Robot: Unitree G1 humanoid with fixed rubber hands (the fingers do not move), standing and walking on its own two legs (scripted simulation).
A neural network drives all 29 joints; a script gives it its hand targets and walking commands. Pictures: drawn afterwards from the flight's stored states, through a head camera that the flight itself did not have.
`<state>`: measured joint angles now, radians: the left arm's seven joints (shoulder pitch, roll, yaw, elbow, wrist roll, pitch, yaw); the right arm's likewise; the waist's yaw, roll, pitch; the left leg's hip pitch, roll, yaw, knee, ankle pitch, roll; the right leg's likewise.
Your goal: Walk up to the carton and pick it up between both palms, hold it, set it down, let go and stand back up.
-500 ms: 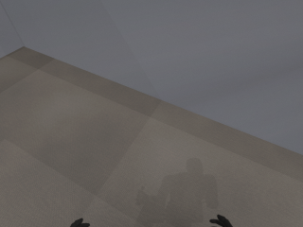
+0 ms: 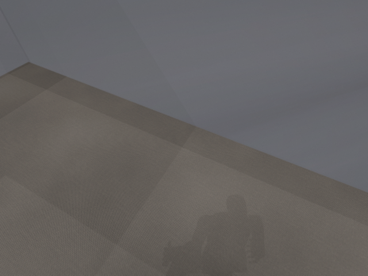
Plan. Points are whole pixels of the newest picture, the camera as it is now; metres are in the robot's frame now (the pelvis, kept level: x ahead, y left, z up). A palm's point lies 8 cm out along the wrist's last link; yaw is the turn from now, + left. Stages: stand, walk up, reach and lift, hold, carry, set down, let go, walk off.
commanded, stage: stand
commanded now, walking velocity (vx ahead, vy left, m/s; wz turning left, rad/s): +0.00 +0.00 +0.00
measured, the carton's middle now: out of the picture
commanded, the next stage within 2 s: walk up in 0.18 s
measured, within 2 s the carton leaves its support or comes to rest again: neither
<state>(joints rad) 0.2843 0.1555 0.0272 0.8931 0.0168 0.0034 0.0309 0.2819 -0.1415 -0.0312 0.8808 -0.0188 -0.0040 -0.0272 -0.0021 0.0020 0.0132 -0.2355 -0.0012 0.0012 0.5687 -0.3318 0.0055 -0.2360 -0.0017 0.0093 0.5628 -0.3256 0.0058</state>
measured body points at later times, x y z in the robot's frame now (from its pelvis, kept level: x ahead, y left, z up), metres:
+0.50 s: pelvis -0.01 -0.01 +0.00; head +0.03 -0.01 +0.44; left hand +0.05 +0.23 -0.16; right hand +0.03 -0.25 -0.15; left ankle -0.02 +0.12 -0.73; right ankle -0.02 -0.11 -0.68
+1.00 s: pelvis -0.07 -0.12 -0.02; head -0.01 -0.16 +0.42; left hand +0.21 -0.01 -0.13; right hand -0.04 -0.40 -0.14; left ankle +0.01 -0.03 -0.69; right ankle +0.00 -0.21 -0.73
